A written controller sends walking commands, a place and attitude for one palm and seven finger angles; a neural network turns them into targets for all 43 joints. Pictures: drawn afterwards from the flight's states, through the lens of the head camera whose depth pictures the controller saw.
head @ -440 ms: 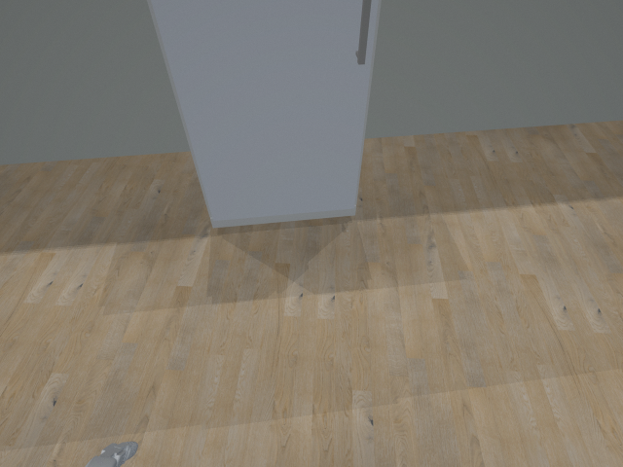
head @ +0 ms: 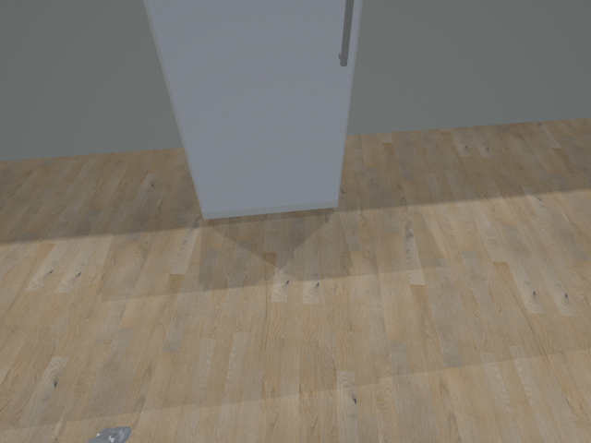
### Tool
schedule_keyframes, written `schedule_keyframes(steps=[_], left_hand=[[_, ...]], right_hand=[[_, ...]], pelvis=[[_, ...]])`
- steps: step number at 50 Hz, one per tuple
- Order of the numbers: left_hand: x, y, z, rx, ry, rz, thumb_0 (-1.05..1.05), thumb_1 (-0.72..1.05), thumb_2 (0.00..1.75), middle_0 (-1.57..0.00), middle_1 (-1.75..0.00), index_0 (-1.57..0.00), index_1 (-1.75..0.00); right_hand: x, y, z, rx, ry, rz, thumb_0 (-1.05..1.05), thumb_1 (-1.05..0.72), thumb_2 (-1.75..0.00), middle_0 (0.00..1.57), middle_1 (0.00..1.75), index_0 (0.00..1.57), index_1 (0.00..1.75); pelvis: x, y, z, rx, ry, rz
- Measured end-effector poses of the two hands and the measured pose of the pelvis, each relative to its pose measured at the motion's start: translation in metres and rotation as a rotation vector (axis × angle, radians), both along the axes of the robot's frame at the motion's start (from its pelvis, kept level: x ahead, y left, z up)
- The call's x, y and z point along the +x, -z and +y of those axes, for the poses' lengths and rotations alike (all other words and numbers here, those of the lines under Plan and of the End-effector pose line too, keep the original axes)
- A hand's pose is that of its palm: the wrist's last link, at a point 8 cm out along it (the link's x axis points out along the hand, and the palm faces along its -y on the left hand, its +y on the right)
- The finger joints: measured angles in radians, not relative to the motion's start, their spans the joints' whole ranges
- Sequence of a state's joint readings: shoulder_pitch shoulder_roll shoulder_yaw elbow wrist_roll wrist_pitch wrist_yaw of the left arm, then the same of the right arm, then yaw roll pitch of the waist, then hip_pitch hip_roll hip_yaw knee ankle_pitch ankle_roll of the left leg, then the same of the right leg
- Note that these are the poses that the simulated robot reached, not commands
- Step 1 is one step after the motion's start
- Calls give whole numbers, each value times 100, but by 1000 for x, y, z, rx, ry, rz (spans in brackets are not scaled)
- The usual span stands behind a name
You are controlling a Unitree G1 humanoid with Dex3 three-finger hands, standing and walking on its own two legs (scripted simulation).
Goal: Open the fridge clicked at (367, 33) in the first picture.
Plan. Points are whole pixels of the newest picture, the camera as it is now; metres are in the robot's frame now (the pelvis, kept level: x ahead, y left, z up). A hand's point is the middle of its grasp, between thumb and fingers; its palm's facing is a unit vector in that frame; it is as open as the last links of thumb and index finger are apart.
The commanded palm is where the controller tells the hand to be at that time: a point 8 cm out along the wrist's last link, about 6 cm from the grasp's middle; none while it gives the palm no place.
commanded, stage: stand and wait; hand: right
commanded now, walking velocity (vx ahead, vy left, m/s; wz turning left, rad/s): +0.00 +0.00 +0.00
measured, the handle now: out of the picture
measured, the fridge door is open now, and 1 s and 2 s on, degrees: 0 0 0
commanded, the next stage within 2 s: look at it before walking up in 0.68 s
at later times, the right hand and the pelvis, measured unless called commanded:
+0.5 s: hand out of the picture +0.06 -0.23 -0.15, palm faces -0.03 +0.94 -0.34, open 7.4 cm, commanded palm none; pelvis -0.02 +0.02 +0.00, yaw +0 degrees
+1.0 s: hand out of the picture +0.06 -0.23 -0.15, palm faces -0.04 +0.94 -0.33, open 7.4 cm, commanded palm none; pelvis -0.01 +0.02 +0.00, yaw +0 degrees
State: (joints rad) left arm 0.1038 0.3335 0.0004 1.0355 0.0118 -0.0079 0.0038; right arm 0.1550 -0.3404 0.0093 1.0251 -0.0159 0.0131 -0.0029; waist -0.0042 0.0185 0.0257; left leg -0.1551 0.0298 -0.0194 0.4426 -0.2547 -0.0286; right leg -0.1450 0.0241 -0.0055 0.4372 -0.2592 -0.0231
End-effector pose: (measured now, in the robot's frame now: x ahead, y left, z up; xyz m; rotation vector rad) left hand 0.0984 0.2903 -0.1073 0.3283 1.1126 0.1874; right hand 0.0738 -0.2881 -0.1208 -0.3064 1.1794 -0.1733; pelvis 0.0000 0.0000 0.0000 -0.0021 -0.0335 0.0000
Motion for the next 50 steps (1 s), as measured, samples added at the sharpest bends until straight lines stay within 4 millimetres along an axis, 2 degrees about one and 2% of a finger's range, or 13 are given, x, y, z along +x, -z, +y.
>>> schedule_keyframes(steps=[8,17,34,50], left_hand=[[-28,5,12,2,-26,64,0,91,90,-20,-30,-20,-30],[-45,9,16,-12,-38,93,0,91,90,-20,-30,-20,-30],[-49,7,22,-13,-45,93,0,91,90,-20,-30,-20,-30],[-43,6,20,-8,-40,96,0,91,90,-20,-30,-20,-30]], right_hand=[[-17,-2,1,-14,8,40,1,-90,-90,21,30,20,30],[-19,-6,6,-23,5,35,1,-90,-90,21,30,20,30],[-15,-4,19,-5,-8,17,1,-90,-90,21,30,20,30],[-18,-3,14,-6,0,42,1,-90,-90,21,30,20,30]], pelvis=[[-7,-2,6,-1,-1,-3],[-12,-3,12,-2,-2,-4],[-16,-4,19,0,-6,1],[-12,-5,17,0,-7,4]])
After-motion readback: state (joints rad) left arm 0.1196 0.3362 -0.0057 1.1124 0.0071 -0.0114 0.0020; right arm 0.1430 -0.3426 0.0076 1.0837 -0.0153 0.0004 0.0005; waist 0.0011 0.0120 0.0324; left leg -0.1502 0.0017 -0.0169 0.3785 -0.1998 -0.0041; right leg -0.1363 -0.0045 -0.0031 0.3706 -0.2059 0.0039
